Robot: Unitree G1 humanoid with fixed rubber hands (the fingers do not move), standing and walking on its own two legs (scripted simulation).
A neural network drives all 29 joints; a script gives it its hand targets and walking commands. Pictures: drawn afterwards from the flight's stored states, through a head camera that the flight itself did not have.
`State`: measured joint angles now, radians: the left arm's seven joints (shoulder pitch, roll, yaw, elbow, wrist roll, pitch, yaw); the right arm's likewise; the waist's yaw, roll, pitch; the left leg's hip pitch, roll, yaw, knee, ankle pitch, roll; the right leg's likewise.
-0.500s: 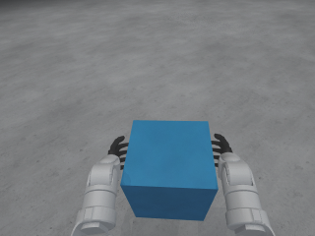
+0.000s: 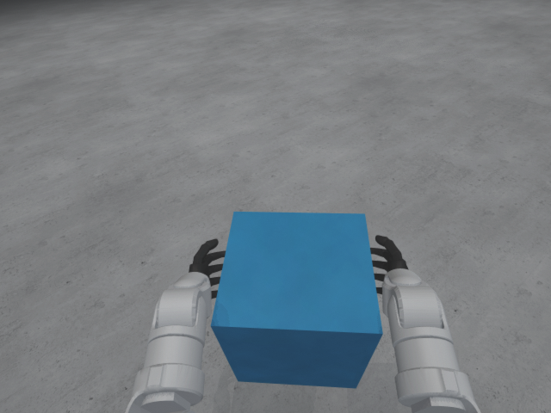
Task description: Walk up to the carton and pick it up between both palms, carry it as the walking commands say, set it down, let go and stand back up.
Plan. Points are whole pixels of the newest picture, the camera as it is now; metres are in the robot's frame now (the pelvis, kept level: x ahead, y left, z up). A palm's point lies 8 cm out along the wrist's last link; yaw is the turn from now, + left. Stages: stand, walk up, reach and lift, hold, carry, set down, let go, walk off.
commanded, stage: hold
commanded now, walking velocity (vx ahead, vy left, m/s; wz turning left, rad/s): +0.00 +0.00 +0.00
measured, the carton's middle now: (297, 303) +0.31 -0.01 -0.03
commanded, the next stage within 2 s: carry in 0.04 s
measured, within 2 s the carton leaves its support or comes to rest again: neither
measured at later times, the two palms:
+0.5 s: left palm (230, 264) +0.30 +0.09 +0.09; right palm (444, 272) +0.28 -0.21 +0.09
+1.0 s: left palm (240, 295) +0.26 +0.07 +0.08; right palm (467, 294) +0.24 -0.23 +0.09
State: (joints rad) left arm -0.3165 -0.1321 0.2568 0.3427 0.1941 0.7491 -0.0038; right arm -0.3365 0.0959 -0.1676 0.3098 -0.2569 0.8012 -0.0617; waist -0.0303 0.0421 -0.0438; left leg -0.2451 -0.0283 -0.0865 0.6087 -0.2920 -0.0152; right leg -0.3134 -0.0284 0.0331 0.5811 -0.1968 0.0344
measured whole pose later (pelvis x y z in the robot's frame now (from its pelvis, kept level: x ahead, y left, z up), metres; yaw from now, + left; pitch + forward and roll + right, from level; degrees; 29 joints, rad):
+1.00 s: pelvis -0.02 -0.07 +0.00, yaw -3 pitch +0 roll -1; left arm -0.23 -0.14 0.19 -0.23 0.11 1.26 0.06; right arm -0.25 0.14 -0.13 -0.20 -0.17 1.24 -0.10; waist -0.01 -0.01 -0.07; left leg -0.34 0.08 0.08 0.68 -0.33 -0.01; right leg -0.41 0.03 -0.08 0.74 -0.37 -0.05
